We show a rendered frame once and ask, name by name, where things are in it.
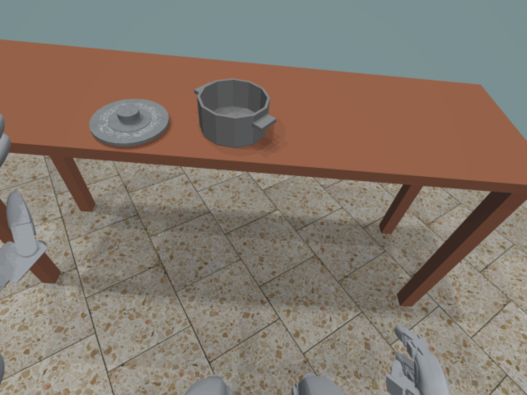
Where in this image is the lid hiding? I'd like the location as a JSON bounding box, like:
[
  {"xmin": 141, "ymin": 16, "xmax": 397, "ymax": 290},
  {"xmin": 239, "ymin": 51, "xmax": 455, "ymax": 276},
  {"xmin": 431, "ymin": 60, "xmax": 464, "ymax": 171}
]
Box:
[{"xmin": 89, "ymin": 99, "xmax": 170, "ymax": 146}]

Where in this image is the right robot hand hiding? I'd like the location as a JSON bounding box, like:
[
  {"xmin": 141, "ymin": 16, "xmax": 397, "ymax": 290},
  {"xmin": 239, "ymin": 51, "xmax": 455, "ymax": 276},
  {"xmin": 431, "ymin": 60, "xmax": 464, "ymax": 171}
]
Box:
[{"xmin": 386, "ymin": 325, "xmax": 450, "ymax": 395}]

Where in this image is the table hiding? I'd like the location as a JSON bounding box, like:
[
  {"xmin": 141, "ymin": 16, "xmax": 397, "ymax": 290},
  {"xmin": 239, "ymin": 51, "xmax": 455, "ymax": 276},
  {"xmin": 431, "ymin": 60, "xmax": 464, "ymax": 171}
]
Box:
[{"xmin": 0, "ymin": 39, "xmax": 527, "ymax": 307}]

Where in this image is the knob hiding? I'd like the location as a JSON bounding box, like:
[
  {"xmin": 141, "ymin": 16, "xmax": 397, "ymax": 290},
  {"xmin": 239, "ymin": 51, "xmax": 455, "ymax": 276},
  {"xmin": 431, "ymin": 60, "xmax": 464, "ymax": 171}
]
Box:
[{"xmin": 116, "ymin": 105, "xmax": 140, "ymax": 123}]

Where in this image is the right robot thigh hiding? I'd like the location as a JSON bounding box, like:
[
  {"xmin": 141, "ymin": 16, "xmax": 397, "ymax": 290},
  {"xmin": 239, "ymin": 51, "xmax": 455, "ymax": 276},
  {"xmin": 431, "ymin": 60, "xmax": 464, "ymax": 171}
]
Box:
[{"xmin": 291, "ymin": 376, "xmax": 345, "ymax": 395}]

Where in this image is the pot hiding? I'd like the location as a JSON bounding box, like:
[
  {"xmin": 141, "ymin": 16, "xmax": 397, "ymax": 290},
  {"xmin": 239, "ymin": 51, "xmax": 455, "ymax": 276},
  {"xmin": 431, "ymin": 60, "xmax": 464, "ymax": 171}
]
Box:
[{"xmin": 194, "ymin": 78, "xmax": 277, "ymax": 147}]

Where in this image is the left robot hand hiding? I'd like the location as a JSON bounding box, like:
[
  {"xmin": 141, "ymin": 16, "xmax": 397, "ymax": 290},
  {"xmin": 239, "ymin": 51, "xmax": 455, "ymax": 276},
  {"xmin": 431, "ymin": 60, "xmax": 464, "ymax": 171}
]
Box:
[{"xmin": 0, "ymin": 114, "xmax": 47, "ymax": 291}]

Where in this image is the robot left shin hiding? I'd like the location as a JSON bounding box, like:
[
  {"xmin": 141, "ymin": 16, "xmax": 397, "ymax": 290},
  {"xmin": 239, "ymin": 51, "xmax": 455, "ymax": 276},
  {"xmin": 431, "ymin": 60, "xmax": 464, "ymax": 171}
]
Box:
[{"xmin": 207, "ymin": 374, "xmax": 225, "ymax": 383}]

